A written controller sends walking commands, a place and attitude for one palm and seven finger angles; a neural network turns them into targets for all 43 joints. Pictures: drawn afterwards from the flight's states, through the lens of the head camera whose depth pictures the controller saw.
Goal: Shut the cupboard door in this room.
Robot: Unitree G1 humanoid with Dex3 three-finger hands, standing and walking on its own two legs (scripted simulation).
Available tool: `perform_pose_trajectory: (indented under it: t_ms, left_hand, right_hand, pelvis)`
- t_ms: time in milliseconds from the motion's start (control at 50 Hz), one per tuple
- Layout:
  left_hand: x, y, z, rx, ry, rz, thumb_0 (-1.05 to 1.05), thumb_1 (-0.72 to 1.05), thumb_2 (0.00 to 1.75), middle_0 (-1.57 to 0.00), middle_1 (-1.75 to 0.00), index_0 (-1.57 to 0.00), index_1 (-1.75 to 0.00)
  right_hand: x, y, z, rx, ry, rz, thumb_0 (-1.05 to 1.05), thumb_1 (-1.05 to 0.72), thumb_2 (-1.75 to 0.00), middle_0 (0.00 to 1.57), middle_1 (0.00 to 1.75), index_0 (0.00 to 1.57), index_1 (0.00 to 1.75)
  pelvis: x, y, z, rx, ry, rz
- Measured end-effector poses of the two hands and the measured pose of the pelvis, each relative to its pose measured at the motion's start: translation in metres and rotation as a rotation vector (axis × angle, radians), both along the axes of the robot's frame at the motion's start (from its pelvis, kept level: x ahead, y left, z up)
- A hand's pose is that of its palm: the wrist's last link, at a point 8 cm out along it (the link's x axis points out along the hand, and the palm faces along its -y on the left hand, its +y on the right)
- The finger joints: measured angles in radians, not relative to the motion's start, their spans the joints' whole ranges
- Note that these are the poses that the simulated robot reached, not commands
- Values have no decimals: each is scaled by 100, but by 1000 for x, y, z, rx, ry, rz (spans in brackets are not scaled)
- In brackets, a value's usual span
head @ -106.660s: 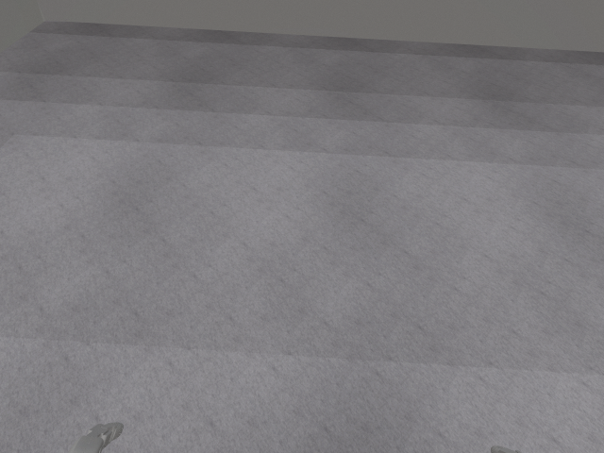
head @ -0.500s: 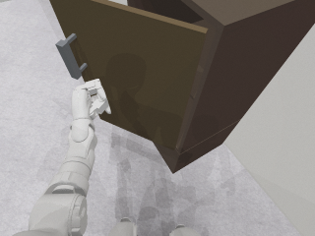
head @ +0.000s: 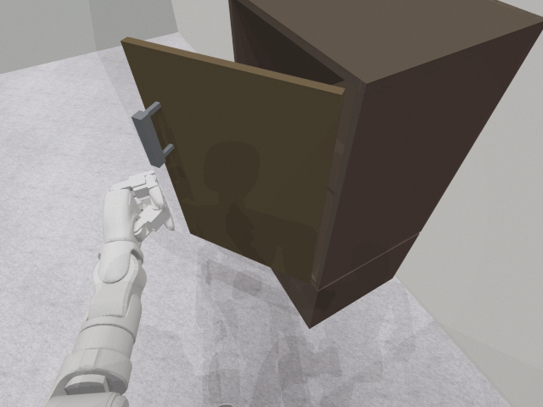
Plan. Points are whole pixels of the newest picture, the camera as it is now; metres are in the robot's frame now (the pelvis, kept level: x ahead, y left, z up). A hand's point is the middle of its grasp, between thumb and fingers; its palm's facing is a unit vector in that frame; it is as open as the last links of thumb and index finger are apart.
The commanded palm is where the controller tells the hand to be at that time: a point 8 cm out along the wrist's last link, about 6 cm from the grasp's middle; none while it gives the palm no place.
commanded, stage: draw the hand back to the body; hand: left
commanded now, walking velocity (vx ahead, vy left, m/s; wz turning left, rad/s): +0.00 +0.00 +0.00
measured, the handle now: (156, 134) +0.61 +0.24 +0.05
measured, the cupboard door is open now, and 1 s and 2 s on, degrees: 35 35 35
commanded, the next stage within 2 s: step back with the hand held close in 1.26 s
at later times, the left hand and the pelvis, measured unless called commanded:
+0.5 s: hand (65, 259) +0.27 +0.24 +0.14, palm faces +0.26 -0.93 -0.25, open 3.5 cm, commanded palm +0.22 +0.28 +0.17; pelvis +0.01 +0.02 +0.04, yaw +1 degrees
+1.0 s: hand out of the picture +0.19 +0.30 +0.20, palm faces +0.48 -0.77 -0.43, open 6.9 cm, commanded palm +0.15 +0.33 +0.22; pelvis +0.02 +0.03 +0.04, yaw +2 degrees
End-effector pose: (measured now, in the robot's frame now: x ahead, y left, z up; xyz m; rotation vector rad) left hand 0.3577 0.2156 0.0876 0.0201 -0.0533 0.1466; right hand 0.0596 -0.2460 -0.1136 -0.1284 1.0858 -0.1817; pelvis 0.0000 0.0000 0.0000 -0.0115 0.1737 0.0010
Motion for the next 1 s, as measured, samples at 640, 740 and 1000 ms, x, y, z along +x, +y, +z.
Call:
perform_pose_trajectory:
  t_ms: [640, 740, 1000]
  left_hand:
    - [-149, 87, 93, 297, 19, 182, 1, 89, 90, -77, -92, -77, -92]
    - [-165, 102, 100, 342, 38, 240, 1, 89, 90, -63, -77, -63, -77]
    - [-208, 117, 134, 464, -11, 362, 1, 89, 90, -30, -41, -30, -40]
  right_hand:
    - [148, 79, 83, 22, -399, 207, 1, -91, -90, 20, 30, 20, 30]
    - [143, 77, 77, 25, -364, 206, 2, -91, -90, 21, 30, 20, 30]
    - [141, 56, 75, 1, -381, 186, 2, -91, -90, 20, 30, 20, 30]
  pelvis:
    - [16, 31, 42, 2, -215, 26]
    - [20, 31, 43, 3, -219, 26]
    - [20, 25, 43, 5, -227, 30]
